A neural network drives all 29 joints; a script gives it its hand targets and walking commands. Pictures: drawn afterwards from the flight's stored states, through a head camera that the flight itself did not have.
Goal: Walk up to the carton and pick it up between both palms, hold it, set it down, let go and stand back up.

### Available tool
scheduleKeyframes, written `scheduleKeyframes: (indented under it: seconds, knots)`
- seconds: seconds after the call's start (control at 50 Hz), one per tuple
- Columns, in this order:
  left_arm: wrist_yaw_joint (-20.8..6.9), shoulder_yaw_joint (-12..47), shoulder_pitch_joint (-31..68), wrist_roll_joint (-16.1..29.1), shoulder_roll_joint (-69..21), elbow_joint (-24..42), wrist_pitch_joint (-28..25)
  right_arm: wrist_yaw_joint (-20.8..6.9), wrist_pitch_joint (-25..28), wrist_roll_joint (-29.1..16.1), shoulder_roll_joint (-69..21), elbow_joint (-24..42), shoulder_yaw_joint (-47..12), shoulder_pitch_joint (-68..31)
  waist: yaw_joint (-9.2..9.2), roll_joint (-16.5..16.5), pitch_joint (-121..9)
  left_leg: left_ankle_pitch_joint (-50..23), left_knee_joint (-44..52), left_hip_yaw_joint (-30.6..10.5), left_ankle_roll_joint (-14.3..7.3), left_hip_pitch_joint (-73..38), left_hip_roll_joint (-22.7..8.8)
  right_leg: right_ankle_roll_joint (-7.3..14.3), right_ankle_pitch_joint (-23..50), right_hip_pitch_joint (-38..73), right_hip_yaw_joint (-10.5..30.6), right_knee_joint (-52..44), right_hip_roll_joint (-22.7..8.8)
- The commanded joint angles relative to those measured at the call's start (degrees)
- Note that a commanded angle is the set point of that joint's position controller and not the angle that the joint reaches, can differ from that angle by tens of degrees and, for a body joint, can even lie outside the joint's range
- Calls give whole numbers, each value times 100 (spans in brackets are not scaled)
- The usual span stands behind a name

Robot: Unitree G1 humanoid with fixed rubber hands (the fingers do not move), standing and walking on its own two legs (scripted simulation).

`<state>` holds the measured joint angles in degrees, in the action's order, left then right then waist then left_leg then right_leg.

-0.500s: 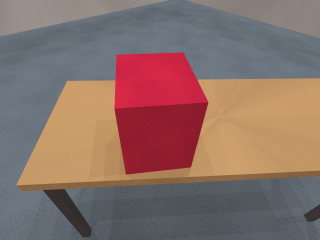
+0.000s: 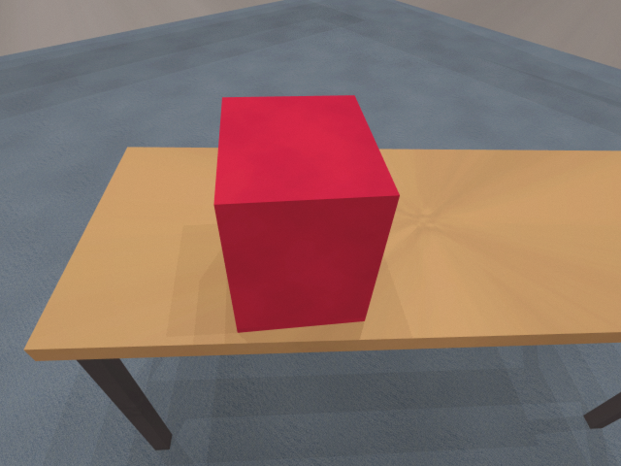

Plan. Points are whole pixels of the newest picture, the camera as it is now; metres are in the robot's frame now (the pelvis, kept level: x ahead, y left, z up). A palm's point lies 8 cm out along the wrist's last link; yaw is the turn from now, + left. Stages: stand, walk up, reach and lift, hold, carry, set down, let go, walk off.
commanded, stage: stand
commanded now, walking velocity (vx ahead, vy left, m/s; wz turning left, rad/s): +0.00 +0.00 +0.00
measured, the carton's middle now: (296, 213) +0.50 +0.02 +0.05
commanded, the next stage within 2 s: none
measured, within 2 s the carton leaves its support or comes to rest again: neither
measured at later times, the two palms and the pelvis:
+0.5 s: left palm out of the picture -0.04 +0.19 -0.15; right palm out of the picture -0.01 -0.20 -0.15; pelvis +0.01 +0.00 +0.00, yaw +0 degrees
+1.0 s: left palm out of the picture -0.02 +0.18 -0.15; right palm out of the picture +0.00 -0.20 -0.15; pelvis +0.03 +0.00 +0.00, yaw +0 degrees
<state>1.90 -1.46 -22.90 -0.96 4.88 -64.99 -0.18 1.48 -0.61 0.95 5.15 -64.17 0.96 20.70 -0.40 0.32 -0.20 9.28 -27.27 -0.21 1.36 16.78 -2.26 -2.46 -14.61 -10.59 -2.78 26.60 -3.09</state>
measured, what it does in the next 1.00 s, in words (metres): stands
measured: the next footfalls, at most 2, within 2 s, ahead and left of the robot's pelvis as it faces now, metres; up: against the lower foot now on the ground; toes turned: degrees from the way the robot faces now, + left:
none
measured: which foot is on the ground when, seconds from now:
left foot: down 0.00-1.00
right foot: down 0.00-1.00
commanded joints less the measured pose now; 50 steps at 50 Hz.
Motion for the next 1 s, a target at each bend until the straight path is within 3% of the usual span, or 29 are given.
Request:
scheduleKeyframes:
  seconds: [0.0, 0.98]
  knots:
    - [18, -66, -642, 1, 375, 37, -35, 26, 48, -6, 484, 92, 70, 449, 23, -70, 778, 613, 710, -320, -44, 40, -185, 192, -635, -712, 278, -837, -163]
    - [57, -78, -422, 2, 326, -8, -94, 56, 82, -31, 445, -116, 79, 96, 20, -76, 721, -253, 575, -237, -48, -358, -230, 221, 136, -170, 183, -820, -247]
